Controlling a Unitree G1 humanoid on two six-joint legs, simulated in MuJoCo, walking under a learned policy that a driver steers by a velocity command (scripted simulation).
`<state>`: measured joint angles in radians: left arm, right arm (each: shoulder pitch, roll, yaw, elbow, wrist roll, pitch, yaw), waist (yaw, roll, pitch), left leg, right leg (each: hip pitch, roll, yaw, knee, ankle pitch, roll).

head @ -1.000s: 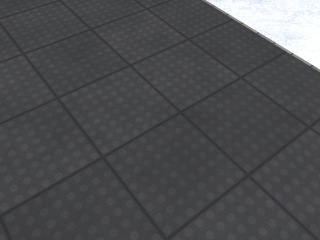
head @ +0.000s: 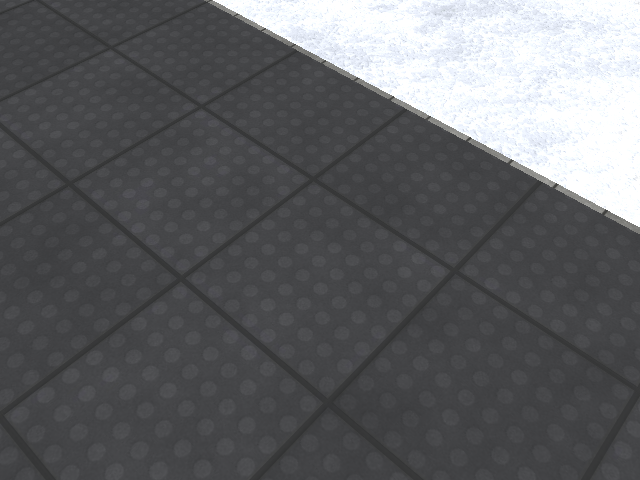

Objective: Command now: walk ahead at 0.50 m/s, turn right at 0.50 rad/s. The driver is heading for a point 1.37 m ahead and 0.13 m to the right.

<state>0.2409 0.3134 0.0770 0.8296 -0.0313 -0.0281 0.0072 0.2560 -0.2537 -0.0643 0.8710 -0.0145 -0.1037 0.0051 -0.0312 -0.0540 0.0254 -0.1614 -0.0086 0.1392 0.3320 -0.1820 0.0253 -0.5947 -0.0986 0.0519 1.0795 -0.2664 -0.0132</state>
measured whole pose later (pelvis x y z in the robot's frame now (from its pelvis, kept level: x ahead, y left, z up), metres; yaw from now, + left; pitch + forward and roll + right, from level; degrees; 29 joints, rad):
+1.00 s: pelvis +0.57 -0.11 -0.01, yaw -16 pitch +1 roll +1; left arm 0.29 0.28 0.06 0.86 -0.02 -0.07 0.00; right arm 0.19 -0.26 -0.05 0.88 0.00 -0.09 0.03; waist -0.01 -0.03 0.04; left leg -0.29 -0.05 0.06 0.42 -0.14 0.06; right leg -0.44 -0.04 0.04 1.16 -0.36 -0.04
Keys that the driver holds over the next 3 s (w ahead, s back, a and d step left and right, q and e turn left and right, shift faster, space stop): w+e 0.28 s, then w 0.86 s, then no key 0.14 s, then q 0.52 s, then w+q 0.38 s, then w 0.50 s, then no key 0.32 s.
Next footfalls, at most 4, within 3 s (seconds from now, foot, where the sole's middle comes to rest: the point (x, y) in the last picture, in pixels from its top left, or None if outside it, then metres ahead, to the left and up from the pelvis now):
0.30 right None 0.30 -0.16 -0.78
0.84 left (337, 394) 0.68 -0.05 -0.78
1.32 right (459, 317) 0.88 -0.36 -0.78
1.76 left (357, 320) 0.87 -0.11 -0.78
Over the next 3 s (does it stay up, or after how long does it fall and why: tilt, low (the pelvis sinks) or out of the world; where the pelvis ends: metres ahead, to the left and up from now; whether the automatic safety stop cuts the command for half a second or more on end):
stays up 1.25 -0.08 0.00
